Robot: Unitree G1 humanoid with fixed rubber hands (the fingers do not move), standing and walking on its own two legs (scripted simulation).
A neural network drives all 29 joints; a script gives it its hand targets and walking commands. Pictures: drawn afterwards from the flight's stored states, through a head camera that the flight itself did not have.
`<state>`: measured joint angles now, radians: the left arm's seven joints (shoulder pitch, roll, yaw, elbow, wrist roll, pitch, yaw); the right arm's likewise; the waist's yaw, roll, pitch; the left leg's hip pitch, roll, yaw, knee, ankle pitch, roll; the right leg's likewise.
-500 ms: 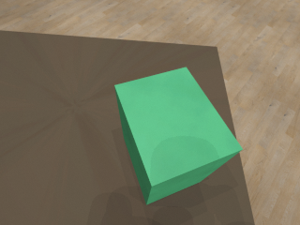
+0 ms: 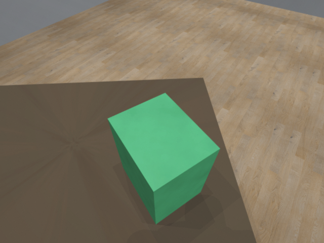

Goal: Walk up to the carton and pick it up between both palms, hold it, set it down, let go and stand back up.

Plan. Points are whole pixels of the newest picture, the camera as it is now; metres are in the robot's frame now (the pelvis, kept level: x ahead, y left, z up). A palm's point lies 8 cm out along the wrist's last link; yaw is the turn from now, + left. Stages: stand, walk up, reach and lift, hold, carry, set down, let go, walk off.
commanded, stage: walk up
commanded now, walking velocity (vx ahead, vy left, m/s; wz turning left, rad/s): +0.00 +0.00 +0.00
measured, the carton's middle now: (160, 160) +0.32 +0.01 -0.01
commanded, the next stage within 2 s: none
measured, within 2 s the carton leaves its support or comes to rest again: neither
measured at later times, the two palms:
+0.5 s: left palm out of the picture -0.05 +0.17 -0.14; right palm out of the picture -0.05 -0.22 -0.15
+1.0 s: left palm out of the picture -0.09 +0.24 -0.13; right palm out of the picture -0.02 -0.25 -0.16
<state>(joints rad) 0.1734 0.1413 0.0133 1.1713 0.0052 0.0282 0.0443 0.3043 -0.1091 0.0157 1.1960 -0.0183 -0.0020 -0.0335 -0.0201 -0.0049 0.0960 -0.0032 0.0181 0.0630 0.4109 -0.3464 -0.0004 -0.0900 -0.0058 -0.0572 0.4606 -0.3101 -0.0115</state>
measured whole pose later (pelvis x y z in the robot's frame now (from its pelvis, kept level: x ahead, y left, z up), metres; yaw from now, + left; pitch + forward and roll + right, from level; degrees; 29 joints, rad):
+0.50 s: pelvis -0.02 -0.03 +0.00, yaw +0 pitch -3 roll +0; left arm 0.29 0.09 -0.01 1.21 0.01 -0.02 0.04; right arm 0.29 -0.10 0.01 1.20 -0.01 0.00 -0.05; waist 0.01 0.02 0.05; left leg -0.03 0.07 0.05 0.38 -0.29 -0.04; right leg -0.10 0.05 -0.07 0.38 -0.24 -0.06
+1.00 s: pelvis -0.06 +0.00 +0.00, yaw +0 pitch -1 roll +2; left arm 0.28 0.16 0.05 1.08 0.03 0.01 0.08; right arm 0.18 -0.24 -0.09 1.07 -0.02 0.11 -0.04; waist 0.06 0.03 0.11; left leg -0.47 0.00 -0.01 1.22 -0.49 -0.09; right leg -0.28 -0.06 -0.04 0.54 -0.25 -0.01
